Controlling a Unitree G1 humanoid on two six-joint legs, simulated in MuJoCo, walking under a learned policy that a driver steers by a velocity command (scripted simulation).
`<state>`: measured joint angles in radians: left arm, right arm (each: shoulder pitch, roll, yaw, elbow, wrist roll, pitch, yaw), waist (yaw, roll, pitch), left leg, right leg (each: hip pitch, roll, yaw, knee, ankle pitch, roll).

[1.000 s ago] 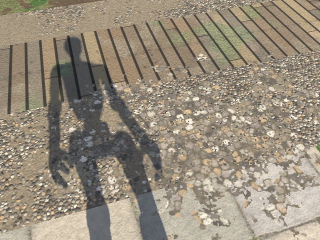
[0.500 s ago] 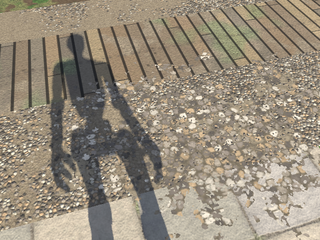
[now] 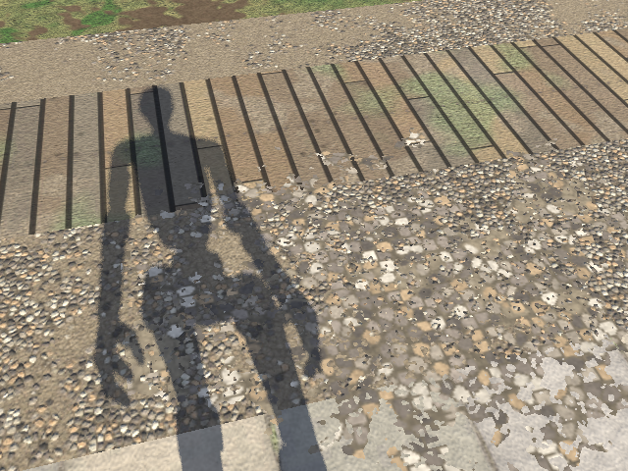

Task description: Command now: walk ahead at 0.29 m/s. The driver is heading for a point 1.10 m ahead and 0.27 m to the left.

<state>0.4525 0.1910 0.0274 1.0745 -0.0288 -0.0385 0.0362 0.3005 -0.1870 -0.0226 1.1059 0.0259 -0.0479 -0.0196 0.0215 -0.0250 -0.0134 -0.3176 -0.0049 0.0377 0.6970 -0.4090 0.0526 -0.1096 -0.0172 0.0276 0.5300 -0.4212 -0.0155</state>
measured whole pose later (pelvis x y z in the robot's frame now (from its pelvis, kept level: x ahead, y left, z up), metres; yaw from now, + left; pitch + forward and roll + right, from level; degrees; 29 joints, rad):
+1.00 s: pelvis +0.49 -0.01 +0.00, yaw +15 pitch +1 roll -2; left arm 0.30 0.25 0.06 0.97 -0.01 -0.07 0.03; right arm 0.10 -0.23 -0.07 0.79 0.01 -0.04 0.05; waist 0.06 0.02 0.03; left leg -0.64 0.08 0.04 0.67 -0.01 0.06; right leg 0.06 -0.01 -0.29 0.30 -0.36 0.01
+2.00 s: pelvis +0.67 +0.05 +0.01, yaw +37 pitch +2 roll +1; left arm 0.28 0.27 0.05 0.78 -0.02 -0.04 0.00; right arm 0.27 -0.25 -0.05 0.69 0.00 -0.04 0.00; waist 0.02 -0.03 -0.04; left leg -0.19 -0.03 0.00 0.46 -0.31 0.04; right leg -0.35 -0.02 0.03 0.74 -0.42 -0.02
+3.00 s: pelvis +1.01 +0.26 +0.00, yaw +36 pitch +1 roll +0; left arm 0.21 0.29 0.03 0.83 0.00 0.02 0.01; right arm 0.12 -0.22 -0.02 0.73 -0.02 -0.03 0.01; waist 0.01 -0.03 0.04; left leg -0.40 -0.02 0.03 0.48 -0.10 0.04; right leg -0.36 -0.03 0.03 0.87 -0.54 0.05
